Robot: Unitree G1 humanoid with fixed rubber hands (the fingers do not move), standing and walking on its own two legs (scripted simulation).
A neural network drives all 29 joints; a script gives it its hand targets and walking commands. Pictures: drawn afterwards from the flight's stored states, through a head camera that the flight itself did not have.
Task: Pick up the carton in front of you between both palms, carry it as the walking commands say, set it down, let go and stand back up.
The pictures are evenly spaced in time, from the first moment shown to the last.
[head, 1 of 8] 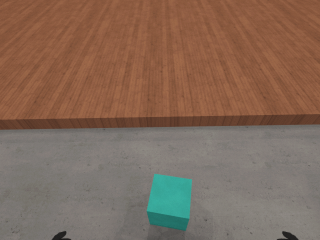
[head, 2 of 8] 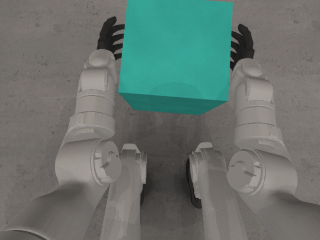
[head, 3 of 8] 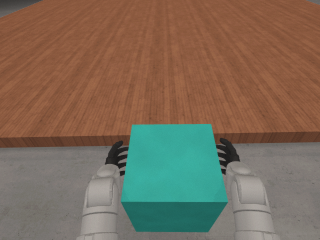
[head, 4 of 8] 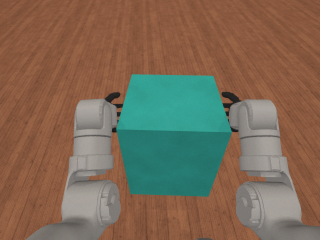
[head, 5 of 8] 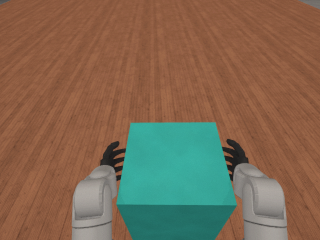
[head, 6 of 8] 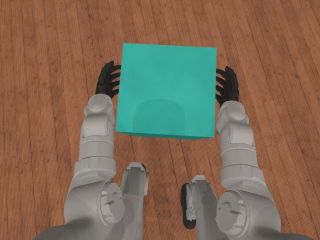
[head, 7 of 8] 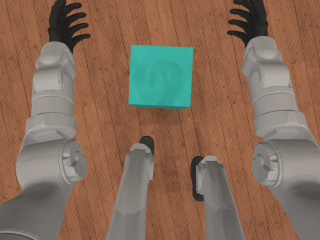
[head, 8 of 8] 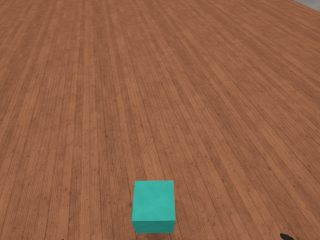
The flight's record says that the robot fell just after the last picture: no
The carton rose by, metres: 0.90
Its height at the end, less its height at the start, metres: +0.13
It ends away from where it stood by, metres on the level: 3.19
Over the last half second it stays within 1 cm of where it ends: yes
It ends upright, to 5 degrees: yes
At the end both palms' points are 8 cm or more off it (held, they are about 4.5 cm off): yes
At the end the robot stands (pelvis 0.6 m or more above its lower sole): yes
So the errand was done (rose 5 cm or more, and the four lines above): yes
